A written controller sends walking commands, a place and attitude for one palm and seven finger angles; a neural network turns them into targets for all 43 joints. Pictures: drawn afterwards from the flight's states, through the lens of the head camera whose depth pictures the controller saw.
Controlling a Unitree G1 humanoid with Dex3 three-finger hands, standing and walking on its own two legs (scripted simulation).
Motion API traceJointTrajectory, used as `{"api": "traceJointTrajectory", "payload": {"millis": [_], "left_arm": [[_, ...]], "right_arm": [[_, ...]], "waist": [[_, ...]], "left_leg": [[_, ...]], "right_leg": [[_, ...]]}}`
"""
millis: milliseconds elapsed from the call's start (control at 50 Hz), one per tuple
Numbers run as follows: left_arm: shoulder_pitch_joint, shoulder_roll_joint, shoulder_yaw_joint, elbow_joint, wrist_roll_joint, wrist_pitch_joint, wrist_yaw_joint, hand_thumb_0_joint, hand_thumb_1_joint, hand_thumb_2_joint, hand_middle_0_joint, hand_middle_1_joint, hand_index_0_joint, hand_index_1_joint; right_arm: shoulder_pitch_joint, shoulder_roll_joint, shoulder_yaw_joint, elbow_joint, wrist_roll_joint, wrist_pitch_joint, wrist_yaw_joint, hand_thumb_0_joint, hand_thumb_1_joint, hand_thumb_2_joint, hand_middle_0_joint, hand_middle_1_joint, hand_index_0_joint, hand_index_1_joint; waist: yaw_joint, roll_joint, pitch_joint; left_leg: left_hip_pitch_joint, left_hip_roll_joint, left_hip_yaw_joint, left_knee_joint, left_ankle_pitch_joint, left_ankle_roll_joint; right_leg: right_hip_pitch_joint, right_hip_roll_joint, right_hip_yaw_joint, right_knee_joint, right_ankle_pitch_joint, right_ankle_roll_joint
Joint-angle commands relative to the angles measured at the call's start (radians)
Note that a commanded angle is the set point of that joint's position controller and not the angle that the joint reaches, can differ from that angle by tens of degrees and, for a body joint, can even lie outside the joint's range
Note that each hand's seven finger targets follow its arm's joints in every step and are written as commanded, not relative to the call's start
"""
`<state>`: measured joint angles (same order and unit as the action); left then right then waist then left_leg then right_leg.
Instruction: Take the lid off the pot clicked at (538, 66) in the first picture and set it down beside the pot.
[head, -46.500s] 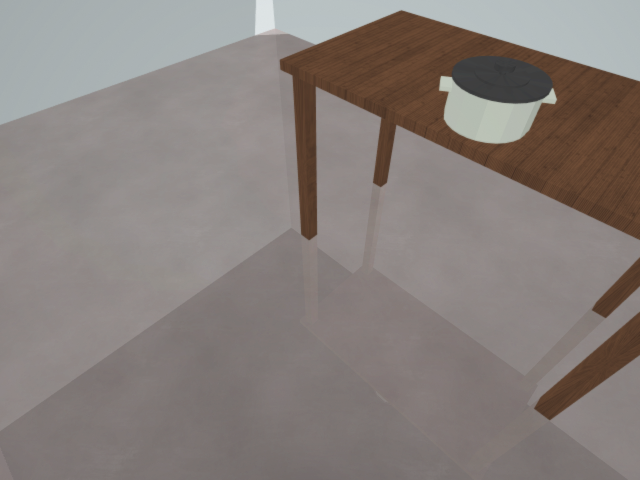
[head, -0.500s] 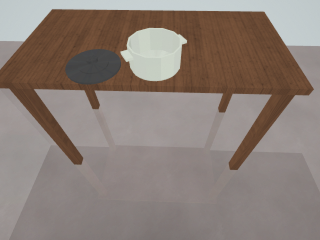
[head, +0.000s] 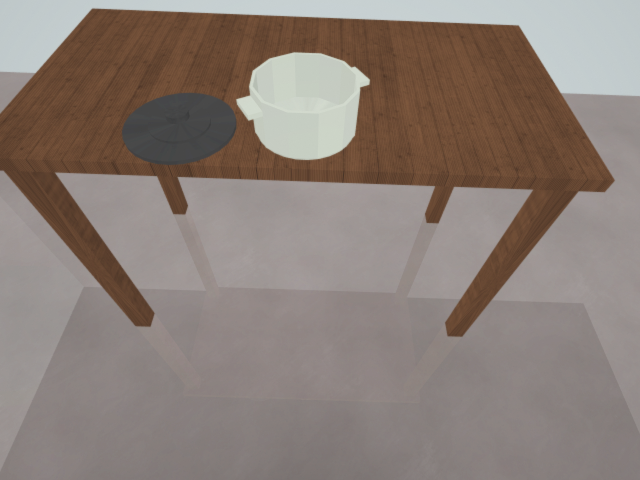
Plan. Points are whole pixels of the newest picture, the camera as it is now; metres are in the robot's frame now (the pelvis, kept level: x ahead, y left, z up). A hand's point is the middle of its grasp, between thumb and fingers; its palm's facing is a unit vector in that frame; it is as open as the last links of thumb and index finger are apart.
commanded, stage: let the arm hang, fingers relaxed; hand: left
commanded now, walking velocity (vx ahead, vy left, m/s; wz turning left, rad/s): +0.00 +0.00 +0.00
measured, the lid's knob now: (177, 114) +0.69 +0.29 +0.03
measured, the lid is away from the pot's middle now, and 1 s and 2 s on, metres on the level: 0.24 0.24 0.24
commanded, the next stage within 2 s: look to check the result in 0.96 s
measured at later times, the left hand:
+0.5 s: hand out of the picture -0.02 +0.18 -0.17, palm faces +0.02 -0.98 -0.18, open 7.3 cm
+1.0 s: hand out of the picture -0.03 +0.17 -0.17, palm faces +0.04 -0.98 -0.18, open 7.3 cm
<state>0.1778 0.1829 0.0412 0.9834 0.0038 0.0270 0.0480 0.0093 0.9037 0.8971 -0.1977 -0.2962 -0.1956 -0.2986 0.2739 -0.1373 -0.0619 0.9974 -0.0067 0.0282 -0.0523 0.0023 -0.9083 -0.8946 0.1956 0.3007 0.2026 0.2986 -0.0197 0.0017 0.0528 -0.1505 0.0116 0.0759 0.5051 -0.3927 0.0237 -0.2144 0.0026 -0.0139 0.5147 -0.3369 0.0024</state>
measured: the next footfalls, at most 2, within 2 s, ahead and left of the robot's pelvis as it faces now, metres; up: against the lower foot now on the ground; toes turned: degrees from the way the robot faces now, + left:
none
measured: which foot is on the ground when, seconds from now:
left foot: down 0.00-1.00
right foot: down 0.00-1.00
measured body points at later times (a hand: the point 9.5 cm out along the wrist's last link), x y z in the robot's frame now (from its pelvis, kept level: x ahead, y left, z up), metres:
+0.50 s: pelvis -0.03 +0.01 +0.01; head +0.00 +0.01 +0.46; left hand -0.02 +0.23 -0.16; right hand -0.06 -0.20 -0.15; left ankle -0.08 +0.09 -0.73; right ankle -0.04 -0.12 -0.73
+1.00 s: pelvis -0.02 +0.00 +0.01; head +0.00 +0.01 +0.45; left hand -0.03 +0.22 -0.16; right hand -0.05 -0.20 -0.15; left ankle -0.08 +0.09 -0.73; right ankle -0.05 -0.12 -0.73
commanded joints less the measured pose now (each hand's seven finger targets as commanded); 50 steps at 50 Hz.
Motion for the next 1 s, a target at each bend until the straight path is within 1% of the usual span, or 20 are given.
{"api": "traceJointTrajectory", "payload": {"millis": [0,60,140,200,240,260,300,360,420,460,500,560,600,620,740,800,860,900,960,980], "left_arm": [[0.051,0.077,0.013,-0.030,0.004,-0.022,0.003,0.000,0.900,0.900,-0.200,-0.300,-0.200,-0.300],[0.060,0.072,0.008,-0.013,0.002,-0.026,0.001,0.000,0.900,0.900,-0.200,-0.300,-0.200,-0.300],[0.070,0.061,0.003,0.011,0.003,-0.025,-0.002,0.000,0.900,0.900,-0.200,-0.300,-0.200,-0.300],[0.082,0.051,0.000,0.025,0.004,-0.024,-0.005,0.000,0.900,0.900,-0.200,-0.300,-0.200,-0.300],[0.091,0.047,-0.001,0.034,0.004,-0.026,-0.007,0.000,0.900,0.900,-0.200,-0.300,-0.200,-0.300],[0.093,0.047,-0.001,0.040,0.003,-0.027,-0.007,0.000,0.900,0.900,-0.200,-0.300,-0.200,-0.300],[0.102,0.041,-0.003,0.048,0.004,-0.027,-0.008,0.000,0.900,0.900,-0.200,-0.300,-0.200,-0.300],[0.116,0.038,-0.005,0.061,0.004,-0.033,-0.007,0.000,0.900,0.900,-0.200,-0.300,-0.200,-0.300],[0.122,0.029,-0.006,0.071,0.004,-0.033,-0.006,0.000,0.900,0.900,-0.200,-0.300,-0.200,-0.300],[0.138,0.022,-0.007,0.081,0.004,-0.035,-0.005,0.000,0.900,0.900,-0.200,-0.300,-0.200,-0.300],[0.138,0.020,-0.007,0.085,0.004,-0.033,-0.004,0.000,0.900,0.900,-0.200,-0.300,-0.200,-0.300],[0.154,0.017,-0.008,0.096,0.004,-0.036,-0.003,0.000,0.900,0.900,-0.200,-0.300,-0.200,-0.300],[0.156,0.014,-0.008,0.099,0.005,-0.036,-0.002,0.000,0.900,0.900,-0.200,-0.300,-0.200,-0.300],[0.159,0.012,-0.009,0.103,0.004,-0.036,-0.002,0.000,0.900,0.900,-0.200,-0.300,-0.200,-0.300],[0.168,0.006,-0.007,0.109,0.004,-0.040,0.000,0.000,0.900,0.900,-0.200,-0.300,-0.200,-0.300],[0.170,0.004,-0.006,0.110,0.005,-0.039,0.001,0.000,0.900,0.900,-0.200,-0.300,-0.200,-0.300],[0.174,0.004,-0.006,0.114,0.005,-0.040,0.001,0.000,0.900,0.900,-0.200,-0.300,-0.200,-0.300],[0.174,0.002,-0.007,0.111,0.005,-0.039,0.002,0.000,0.900,0.900,-0.200,-0.300,-0.200,-0.300],[0.173,0.006,-0.005,0.111,0.004,-0.041,0.002,0.000,0.900,0.900,-0.200,-0.300,-0.200,-0.300],[0.175,0.004,-0.005,0.109,0.005,-0.041,0.003,0.000,0.900,0.900,-0.200,-0.300,-0.200,-0.300]], "right_arm": [[0.095,-0.087,-0.010,-0.014,-0.002,-0.021,-0.002,0.000,-0.900,-0.900,0.200,0.300,0.200,0.300],[0.104,-0.085,-0.004,0.003,-0.003,-0.026,0.000,0.000,-0.900,-0.900,0.200,0.300,0.200,0.300],[0.111,-0.075,0.001,0.025,-0.003,-0.029,0.002,0.000,-0.900,-0.900,0.200,0.300,0.200,0.300],[0.115,-0.071,0.004,0.038,-0.004,-0.031,0.004,0.000,-0.900,-0.900,0.200,0.300,0.200,0.300],[0.119,-0.070,0.006,0.045,-0.004,-0.035,0.004,0.000,-0.900,-0.900,0.200,0.300,0.200,0.300],[0.122,-0.069,0.007,0.047,-0.004,-0.036,0.003,0.000,-0.900,-0.900,0.200,0.300,0.200,0.300],[0.124,-0.065,0.006,0.052,-0.003,-0.036,0.004,0.000,-0.900,-0.900,0.200,0.300,0.200,0.300],[0.137,-0.061,0.006,0.060,-0.001,-0.041,0.003,0.000,-0.900,-0.900,0.200,0.300,0.200,0.300],[0.144,-0.054,0.008,0.068,0.000,-0.041,0.002,0.000,-0.900,-0.900,0.200,0.300,0.200,0.300],[0.147,-0.052,0.008,0.075,0.000,-0.045,0.000,0.000,-0.900,-0.900,0.200,0.300,0.200,0.300],[0.151,-0.050,0.010,0.078,0.001,-0.044,-0.001,0.000,-0.900,-0.900,0.200,0.300,0.200,0.300],[0.155,-0.047,0.010,0.085,0.002,-0.046,-0.002,0.000,-0.900,-0.900,0.200,0.300,0.200,0.300],[0.151,-0.041,0.010,0.090,0.002,-0.044,-0.001,0.000,-0.900,-0.900,0.200,0.300,0.200,0.300],[0.152,-0.038,0.011,0.090,0.002,-0.045,-0.001,0.000,-0.900,-0.900,0.200,0.300,0.200,0.300],[0.157,-0.035,0.009,0.096,0.003,-0.048,-0.003,0.000,-0.900,-0.900,0.200,0.300,0.200,0.300],[0.153,-0.032,0.010,0.099,0.002,-0.046,-0.004,0.000,-0.900,-0.900,0.200,0.300,0.200,0.300],[0.154,-0.031,0.009,0.102,0.003,-0.049,-0.004,0.000,-0.900,-0.900,0.200,0.300,0.200,0.300],[0.149,-0.030,0.008,0.100,0.003,-0.045,-0.004,0.000,-0.900,-0.900,0.200,0.300,0.200,0.300],[0.153,-0.031,0.008,0.102,0.002,-0.047,-0.004,0.000,-0.900,-0.900,0.200,0.300,0.200,0.300],[0.152,-0.028,0.007,0.101,0.003,-0.046,-0.003,0.000,-0.900,-0.900,0.200,0.300,0.200,0.300]], "waist": [[0.003,0.012,-0.064],[0.003,-0.002,-0.052],[0.004,-0.007,-0.004],[0.005,0.020,0.028],[0.007,0.043,0.019],[0.007,0.031,0.011],[0.008,0.038,0.028],[0.006,0.011,-0.009],[0.004,0.011,0.013],[0.006,0.013,-0.004],[0.004,0.024,0.013],[0.006,0.009,-0.007],[0.005,0.019,0.017],[0.006,0.005,0.023],[0.005,0.013,-0.003],[0.004,0.023,0.017],[0.005,0.005,-0.006],[0.005,0.000,0.018],[0.004,0.000,0.004],[0.004,0.002,0.010]], "left_leg": [[0.049,0.118,-0.079,-0.060,0.551,0.023],[0.037,0.109,-0.075,-0.079,0.472,0.020],[0.011,0.110,-0.082,-0.116,0.359,0.028],[-0.012,0.112,-0.092,-0.146,0.266,0.033],[-0.014,0.115,-0.094,-0.152,0.265,0.038],[-0.012,0.116,-0.095,-0.150,0.275,0.038],[-0.022,0.117,-0.099,-0.159,0.236,0.040],[-0.003,0.111,-0.089,-0.141,0.285,0.039],[-0.005,0.113,-0.091,-0.145,0.290,0.039],[0.011,0.113,-0.087,-0.137,0.328,0.040],[0.006,0.117,-0.093,-0.144,0.319,0.041],[0.016,0.115,-0.085,-0.133,0.345,0.040],[0.000,0.113,-0.085,-0.136,0.310,0.039],[-0.004,0.110,-0.087,-0.135,0.311,0.040],[0.017,0.110,-0.082,-0.120,0.373,0.038],[0.008,0.112,-0.083,-0.125,0.352,0.036],[0.022,0.109,-0.080,-0.114,0.396,0.036],[0.008,0.107,-0.082,-0.116,0.357,0.035],[0.014,0.105,-0.077,-0.111,0.379,0.032],[0.010,0.105,-0.078,-0.114,0.361,0.032]], "right_leg": [[0.050,-0.084,0.043,-0.054,0.459,-0.046],[0.061,-0.087,0.053,-0.077,0.439,-0.049],[0.039,-0.080,0.054,-0.107,0.338,-0.046],[0.018,-0.070,0.057,-0.124,0.249,-0.044],[0.025,-0.068,0.055,-0.122,0.250,-0.044],[0.030,-0.068,0.051,-0.118,0.257,-0.043],[0.016,-0.066,0.053,-0.125,0.228,-0.042],[0.034,-0.074,0.057,-0.119,0.282,-0.042],[0.016,-0.070,0.054,-0.115,0.274,-0.041],[0.020,-0.074,0.054,-0.111,0.302,-0.041],[0.005,-0.069,0.053,-0.106,0.281,-0.039],[0.018,-0.074,0.052,-0.105,0.303,-0.038],[0.006,-0.074,0.058,-0.111,0.287,-0.040],[0.006,-0.076,0.057,-0.110,0.292,-0.039],[0.017,-0.077,0.055,-0.098,0.339,-0.040],[0.003,-0.074,0.057,-0.100,0.317,-0.039],[0.021,-0.078,0.055,-0.094,0.358,-0.040],[0.006,-0.079,0.059,-0.104,0.334,-0.039],[0.021,-0.082,0.060,-0.100,0.368,-0.041],[0.015,-0.080,0.062,-0.103,0.349,-0.041]]}}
